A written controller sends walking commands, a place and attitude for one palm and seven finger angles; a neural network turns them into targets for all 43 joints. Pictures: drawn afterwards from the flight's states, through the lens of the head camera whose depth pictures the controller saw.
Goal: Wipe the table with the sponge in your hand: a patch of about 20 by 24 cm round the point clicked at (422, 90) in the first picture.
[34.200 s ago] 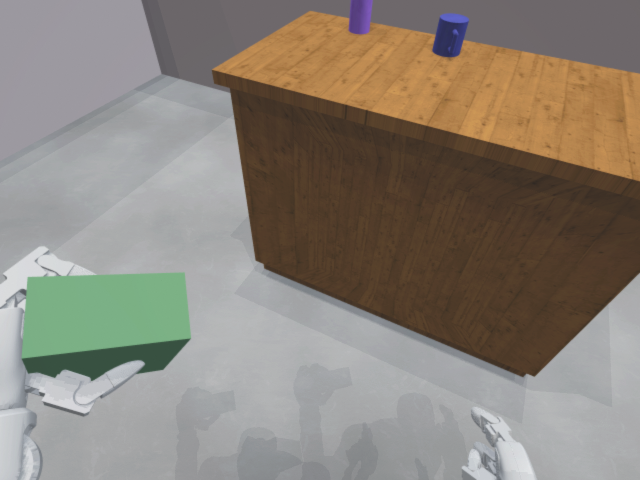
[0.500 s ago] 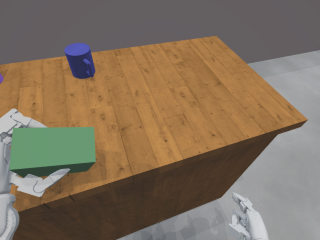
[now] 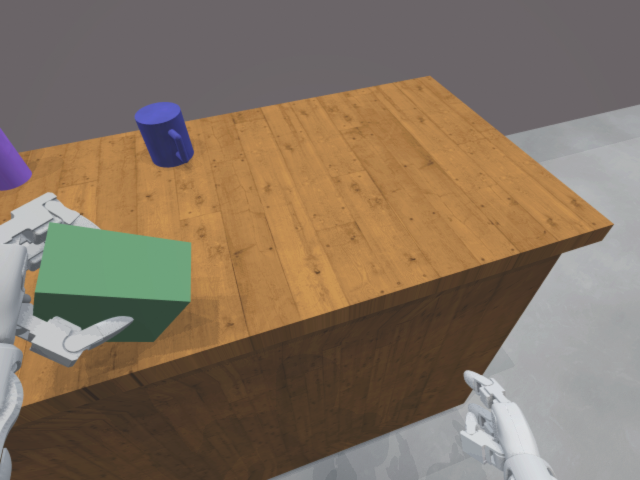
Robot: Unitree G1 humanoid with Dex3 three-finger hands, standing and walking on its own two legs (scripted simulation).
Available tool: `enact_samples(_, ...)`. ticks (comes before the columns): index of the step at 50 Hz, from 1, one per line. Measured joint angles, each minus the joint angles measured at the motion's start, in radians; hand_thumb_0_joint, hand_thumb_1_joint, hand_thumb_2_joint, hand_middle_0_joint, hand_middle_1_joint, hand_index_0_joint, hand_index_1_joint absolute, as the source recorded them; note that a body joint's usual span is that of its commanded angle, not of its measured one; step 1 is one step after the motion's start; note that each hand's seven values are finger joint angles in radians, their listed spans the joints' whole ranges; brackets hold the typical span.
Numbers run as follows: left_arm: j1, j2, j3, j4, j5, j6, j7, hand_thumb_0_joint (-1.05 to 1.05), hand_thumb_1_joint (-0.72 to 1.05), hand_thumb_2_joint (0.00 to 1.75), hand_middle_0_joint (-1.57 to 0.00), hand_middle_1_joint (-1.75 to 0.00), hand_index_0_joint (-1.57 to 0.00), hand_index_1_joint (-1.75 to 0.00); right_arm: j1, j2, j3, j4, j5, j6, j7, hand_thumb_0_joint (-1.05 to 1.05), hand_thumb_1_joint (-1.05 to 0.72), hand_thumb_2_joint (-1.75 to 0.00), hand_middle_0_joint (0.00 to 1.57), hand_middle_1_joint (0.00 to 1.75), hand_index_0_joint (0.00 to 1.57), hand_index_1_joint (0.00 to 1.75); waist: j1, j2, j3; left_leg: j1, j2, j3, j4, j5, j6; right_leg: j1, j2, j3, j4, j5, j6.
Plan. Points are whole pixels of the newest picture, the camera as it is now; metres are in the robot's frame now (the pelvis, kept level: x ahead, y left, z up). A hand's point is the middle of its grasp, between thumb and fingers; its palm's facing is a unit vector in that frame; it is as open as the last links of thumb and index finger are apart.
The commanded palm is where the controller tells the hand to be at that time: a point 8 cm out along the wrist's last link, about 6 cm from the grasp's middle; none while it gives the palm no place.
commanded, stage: turn the palm down, sponge in hand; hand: left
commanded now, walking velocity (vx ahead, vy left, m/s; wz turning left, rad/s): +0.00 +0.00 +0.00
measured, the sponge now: (131, 293) +0.25 +0.22 +0.16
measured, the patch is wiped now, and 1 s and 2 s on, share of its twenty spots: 0.05 0.05 0.05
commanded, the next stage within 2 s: move the sponge above the wiping area in 1.90 s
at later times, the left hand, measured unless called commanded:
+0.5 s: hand (106, 266) +0.24 +0.22 +0.21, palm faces +0.30 -0.50 -0.81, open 10.1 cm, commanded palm +0.19 +0.26 +0.25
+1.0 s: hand (16, 244) +0.23 +0.28 +0.24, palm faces +0.36 -0.25 -0.90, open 10.1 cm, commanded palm +0.18 +0.28 +0.29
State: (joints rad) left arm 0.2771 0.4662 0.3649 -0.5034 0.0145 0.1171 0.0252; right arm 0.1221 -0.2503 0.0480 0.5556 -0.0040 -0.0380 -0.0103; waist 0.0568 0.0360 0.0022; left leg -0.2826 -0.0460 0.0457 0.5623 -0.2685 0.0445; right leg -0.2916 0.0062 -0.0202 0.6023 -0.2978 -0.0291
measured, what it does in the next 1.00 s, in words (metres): stands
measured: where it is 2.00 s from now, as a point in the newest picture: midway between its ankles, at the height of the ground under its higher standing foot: outside the picture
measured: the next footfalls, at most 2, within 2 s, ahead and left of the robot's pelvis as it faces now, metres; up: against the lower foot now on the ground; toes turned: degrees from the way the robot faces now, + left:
none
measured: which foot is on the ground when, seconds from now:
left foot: down 0.00-1.00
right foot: down 0.00-1.00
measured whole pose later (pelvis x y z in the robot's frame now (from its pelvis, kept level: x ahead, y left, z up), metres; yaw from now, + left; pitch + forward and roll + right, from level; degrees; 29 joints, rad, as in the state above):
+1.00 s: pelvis -0.01 -0.01 +0.00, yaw +0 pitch -2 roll +1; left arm 0.03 0.75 0.23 -0.46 0.43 0.47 -0.10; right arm 0.03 -0.27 0.07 0.58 0.07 0.01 -0.11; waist 0.13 0.10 -0.02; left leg -0.27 -0.04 -0.01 0.58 -0.27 0.02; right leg -0.27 0.03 -0.03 0.60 -0.29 -0.04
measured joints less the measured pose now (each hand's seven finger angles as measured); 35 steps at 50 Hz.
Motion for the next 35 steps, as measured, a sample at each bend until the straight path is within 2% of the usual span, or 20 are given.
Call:
enact_samples(4,0.010,0.060,0.020,-0.013,0.003,-0.040,0.011,-0.01,-0.49,1.04,-0.73,-1.33,-0.72,-1.36,-0.003,0.008,0.002,0.014,0.009,0.013,-0.031,0.01,-0.90,-0.90,0.20,0.30,0.21,0.30,0.021,-0.013,-0.017,-0.016,0.015,-0.023,0.030,-0.008,-0.021,-0.008,0.014,-0.024,0.022,-0.012,-0.022)
enact_samples(6,-0.034,0.080,0.026,0.036,0.003,-0.013,0.007,-0.01,-0.49,1.04,-0.74,-1.33,-0.72,-1.36,-0.004,0.002,0.006,0.024,0.020,0.021,-0.049,0.01,-0.90,-0.90,0.20,0.30,0.21,0.30,0.033,-0.014,-0.017,-0.020,0.022,-0.040,0.041,-0.008,-0.033,-0.005,0.020,-0.042,0.027,-0.014,-0.033)
enact_samples(8,-0.090,0.092,0.026,0.109,0.016,0.038,0.001,-0.01,-0.50,1.04,-0.74,-1.33,-0.73,-1.36,-0.007,-0.010,0.008,0.033,0.028,0.028,-0.065,0.01,-0.90,-0.90,0.20,0.30,0.21,0.30,0.042,-0.006,-0.009,-0.021,0.028,-0.056,0.048,-0.006,-0.043,0.001,0.027,-0.058,0.027,-0.013,-0.043)
enact_samples(12,-0.181,0.114,0.001,0.222,0.075,0.126,-0.023,-0.01,-0.50,1.04,-0.74,-1.33,-0.73,-1.36,-0.014,-0.032,0.008,0.037,0.037,0.032,-0.097,0.01,-0.90,-0.90,0.20,0.30,0.21,0.30,0.046,0.019,0.007,-0.029,0.039,-0.074,0.059,-0.003,-0.054,-0.001,0.038,-0.076,0.032,-0.012,-0.056)
enact_samples(15,-0.213,0.138,-0.029,0.231,0.146,0.121,-0.048,-0.01,-0.50,1.04,-0.74,-1.32,-0.73,-1.35,-0.018,-0.037,-0.002,0.039,0.034,0.026,-0.109,0.01,-0.90,-0.90,0.20,0.30,0.21,0.30,0.041,0.037,0.011,-0.039,0.048,-0.077,0.072,-0.008,-0.060,-0.010,0.048,-0.079,0.041,-0.015,-0.064)
enact_samples(17,-0.209,0.162,-0.042,0.215,0.163,0.098,-0.067,-0.01,-0.50,1.04,-0.75,-1.32,-0.73,-1.35,-0.021,-0.034,-0.007,0.041,0.037,0.024,-0.111,0.01,-0.90,-0.90,0.20,0.30,0.21,0.30,0.034,0.044,0.010,-0.042,0.054,-0.072,0.079,-0.014,-0.063,-0.017,0.054,-0.075,0.049,-0.020,-0.069)
enact_samples(20,-0.177,0.202,-0.036,0.184,0.138,0.069,-0.106,-0.01,-0.50,1.04,-0.75,-1.32,-0.73,-1.35,-0.016,-0.026,-0.010,0.043,0.039,0.029,-0.109,0.01,-0.90,-0.90,0.20,0.30,0.21,0.30,0.016,0.043,-0.003,-0.045,0.058,-0.065,0.088,-0.026,-0.067,-0.027,0.057,-0.067,0.068,-0.033,-0.073)
enact_samples(23,-0.128,0.243,-0.011,0.155,0.109,0.079,-0.120,-0.01,-0.50,1.04,-0.75,-1.32,-0.73,-1.35,-0.002,-0.025,-0.013,0.045,0.046,0.041,-0.101,0.01,-0.90,-0.90,0.20,0.30,0.21,0.30,0.009,0.038,-0.013,-0.044,0.056,-0.069,0.106,-0.035,-0.073,-0.028,0.061,-0.055,0.084,-0.050,-0.078)
enact_samples(25,-0.100,0.256,0.007,0.140,0.105,0.095,-0.111,-0.01,-0.50,1.04,-0.75,-1.32,-0.73,-1.35,0.013,-0.033,-0.020,0.043,0.047,0.048,-0.096,0.01,-0.90,-0.90,0.20,0.30,0.21,0.30,0.011,0.040,-0.020,-0.045,0.055,-0.073,0.118,-0.043,-0.075,-0.028,0.064,-0.049,0.092,-0.059,-0.079)
enact_samples(30,-0.055,0.273,0.040,0.117,0.157,0.131,-0.081,-0.01,-0.50,1.04,-0.75,-1.32,-0.73,-1.35,0.033,-0.065,-0.039,0.048,0.048,0.062,-0.094,0.01,-0.90,-0.90,0.20,0.30,0.20,0.30,0.026,0.051,-0.025,-0.058,0.046,-0.080,0.142,-0.061,-0.069,-0.041,0.062,-0.038,0.112,-0.076,-0.075)
enact_samples(35,-0.068,0.274,0.027,0.087,0.213,0.159,-0.102,-0.01,-0.50,1.04,-0.75,-1.32,-0.73,-1.35,0.025,-0.077,-0.047,0.051,0.056,0.059,-0.107,0.01,-0.90,-0.90,0.20,0.30,0.20,0.30,0.040,0.055,-0.023,-0.060,0.039,-0.078,0.130,-0.078,-0.067,-0.052,0.053,-0.037,0.117,-0.079,-0.063)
